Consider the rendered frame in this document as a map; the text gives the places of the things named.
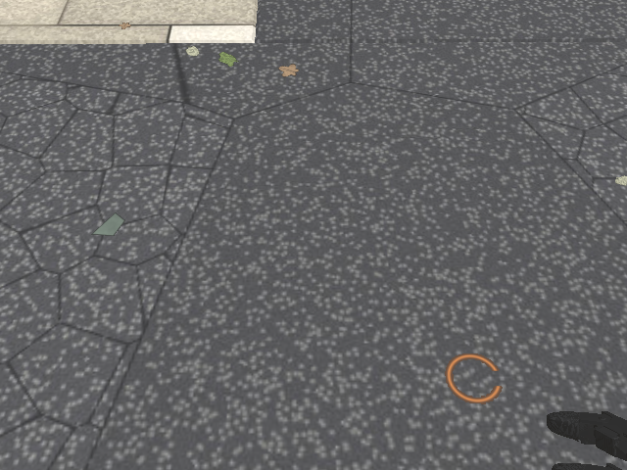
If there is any right robot hand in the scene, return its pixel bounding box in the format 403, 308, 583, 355
547, 411, 627, 470

